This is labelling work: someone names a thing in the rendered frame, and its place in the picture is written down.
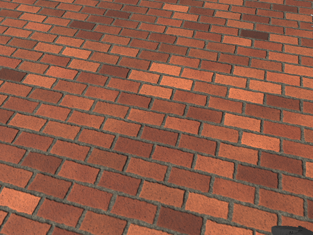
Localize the robot right hand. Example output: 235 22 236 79
271 225 313 235

